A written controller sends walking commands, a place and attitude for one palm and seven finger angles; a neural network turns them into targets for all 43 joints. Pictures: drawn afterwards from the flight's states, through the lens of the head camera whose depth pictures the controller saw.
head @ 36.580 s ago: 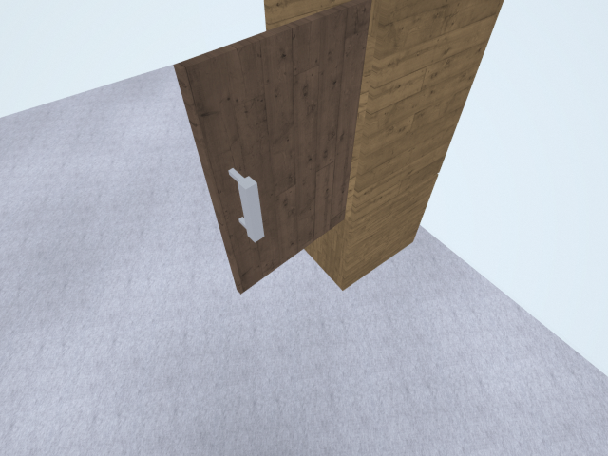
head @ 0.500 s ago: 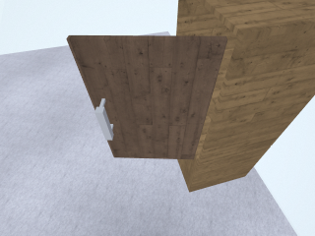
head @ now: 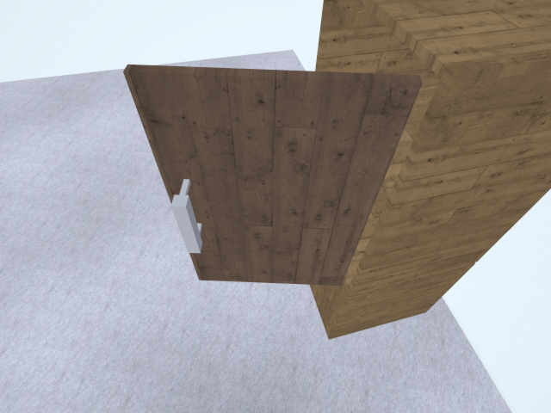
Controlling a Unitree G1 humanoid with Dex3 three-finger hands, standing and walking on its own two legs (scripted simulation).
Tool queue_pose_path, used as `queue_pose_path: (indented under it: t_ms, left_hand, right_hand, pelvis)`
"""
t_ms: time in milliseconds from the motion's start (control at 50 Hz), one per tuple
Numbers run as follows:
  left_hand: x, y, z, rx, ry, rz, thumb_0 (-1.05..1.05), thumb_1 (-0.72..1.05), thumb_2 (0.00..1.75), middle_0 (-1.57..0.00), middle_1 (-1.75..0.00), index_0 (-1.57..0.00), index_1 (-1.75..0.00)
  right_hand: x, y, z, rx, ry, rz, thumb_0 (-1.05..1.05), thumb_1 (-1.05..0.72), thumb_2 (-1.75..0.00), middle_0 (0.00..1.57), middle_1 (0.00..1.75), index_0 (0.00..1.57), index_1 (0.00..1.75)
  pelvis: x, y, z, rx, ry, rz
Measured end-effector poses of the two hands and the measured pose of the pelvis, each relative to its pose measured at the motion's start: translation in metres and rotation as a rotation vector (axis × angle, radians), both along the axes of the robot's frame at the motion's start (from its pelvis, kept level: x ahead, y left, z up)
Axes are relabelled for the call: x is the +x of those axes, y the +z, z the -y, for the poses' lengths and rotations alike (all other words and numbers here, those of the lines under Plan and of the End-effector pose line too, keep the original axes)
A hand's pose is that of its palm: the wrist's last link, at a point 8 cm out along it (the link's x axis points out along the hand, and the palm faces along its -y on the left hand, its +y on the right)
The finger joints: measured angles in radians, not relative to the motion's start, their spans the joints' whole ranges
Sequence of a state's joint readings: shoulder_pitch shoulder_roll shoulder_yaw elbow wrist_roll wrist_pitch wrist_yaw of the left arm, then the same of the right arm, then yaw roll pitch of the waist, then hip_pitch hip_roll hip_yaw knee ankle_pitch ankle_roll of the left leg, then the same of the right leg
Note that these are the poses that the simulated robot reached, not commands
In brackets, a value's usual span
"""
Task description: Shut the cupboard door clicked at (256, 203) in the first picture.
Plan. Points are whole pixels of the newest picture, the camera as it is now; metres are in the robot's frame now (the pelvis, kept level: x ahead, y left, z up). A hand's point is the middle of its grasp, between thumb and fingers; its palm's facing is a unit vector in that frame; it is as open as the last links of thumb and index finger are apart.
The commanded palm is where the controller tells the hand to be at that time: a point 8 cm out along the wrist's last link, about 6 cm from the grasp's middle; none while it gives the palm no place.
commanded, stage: come to a stop and stand still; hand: left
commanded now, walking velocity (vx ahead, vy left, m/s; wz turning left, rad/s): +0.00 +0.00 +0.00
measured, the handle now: (190, 217) +0.44 +0.19 -0.03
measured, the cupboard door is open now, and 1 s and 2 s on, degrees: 73 73 73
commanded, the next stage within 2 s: look again from close up in 0.06 s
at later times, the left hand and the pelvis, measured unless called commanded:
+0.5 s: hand out of the picture -0.01 +0.20 -0.18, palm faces +0.00 -0.98 -0.21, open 7.3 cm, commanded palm none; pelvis -0.02 +0.03 -0.01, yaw -1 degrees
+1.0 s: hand (149, 351) +0.19 +0.19 +0.00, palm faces +0.16 -0.99 -0.06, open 7.0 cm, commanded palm +0.09 +0.25 -0.07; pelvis -0.03 +0.02 -0.03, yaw +3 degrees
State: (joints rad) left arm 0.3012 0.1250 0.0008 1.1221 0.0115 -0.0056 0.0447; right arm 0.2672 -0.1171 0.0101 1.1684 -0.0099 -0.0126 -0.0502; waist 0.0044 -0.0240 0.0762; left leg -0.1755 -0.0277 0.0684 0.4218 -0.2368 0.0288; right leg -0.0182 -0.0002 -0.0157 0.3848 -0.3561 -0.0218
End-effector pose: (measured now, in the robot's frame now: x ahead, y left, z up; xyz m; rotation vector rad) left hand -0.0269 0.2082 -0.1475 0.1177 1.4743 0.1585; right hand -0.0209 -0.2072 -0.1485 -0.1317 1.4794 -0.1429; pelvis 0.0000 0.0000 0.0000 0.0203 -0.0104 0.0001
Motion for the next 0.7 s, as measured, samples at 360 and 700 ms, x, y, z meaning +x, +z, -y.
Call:
queue_pose_path:
  t_ms: [360,700]
  left_hand:
    - [0.016,-0.003,-0.023,0.031,-0.052,0.114,0.0,0.92,0.9,-0.2,-0.3,-0.2,-0.3]
    - [-0.007,-0.001,-0.047,0.024,-0.06,0.05,0.0,0.91,0.9,-0.2,-0.3,-0.2,-0.3]
  right_hand:
    - [0.022,-0.005,0.003,-0.026,0.016,0.161,0.02,-0.92,-0.9,0.2,0.3,0.2,0.29]
    - [0.012,0.004,-0.01,-0.024,0.043,0.123,0.01,-0.92,-0.9,0.2,0.3,0.2,0.29]
  pelvis:
    - [-0.011,-0.009,-0.017,-0.029,-0.006,0.003]
    - [-0.02,-0.004,-0.03,-0.014,-0.015,-0.02]
